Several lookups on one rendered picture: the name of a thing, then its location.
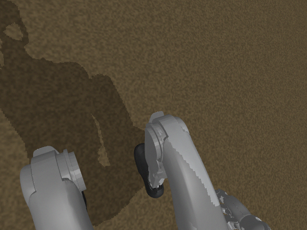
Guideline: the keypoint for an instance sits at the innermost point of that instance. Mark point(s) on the right robot hand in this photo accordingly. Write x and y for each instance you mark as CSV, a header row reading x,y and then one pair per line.
x,y
234,209

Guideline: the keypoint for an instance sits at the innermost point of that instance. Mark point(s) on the right robot arm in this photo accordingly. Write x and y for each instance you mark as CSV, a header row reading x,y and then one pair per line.
x,y
252,222

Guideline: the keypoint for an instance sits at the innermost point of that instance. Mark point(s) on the right robot foot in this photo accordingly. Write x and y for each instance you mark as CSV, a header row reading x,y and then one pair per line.
x,y
142,166

